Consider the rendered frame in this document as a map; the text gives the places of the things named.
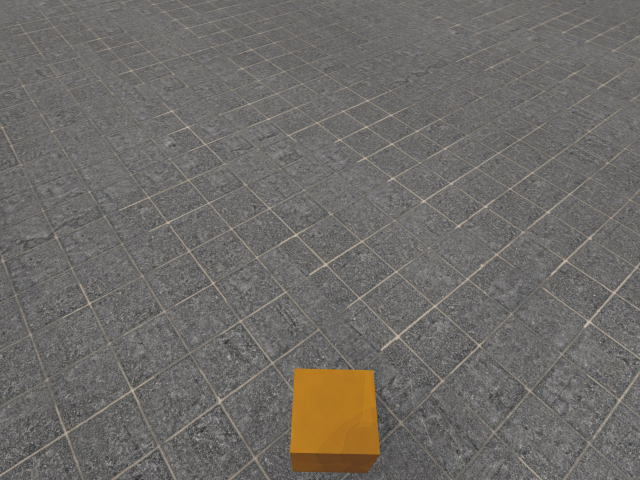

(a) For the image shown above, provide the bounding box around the carton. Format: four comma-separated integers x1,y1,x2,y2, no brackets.
290,369,380,473

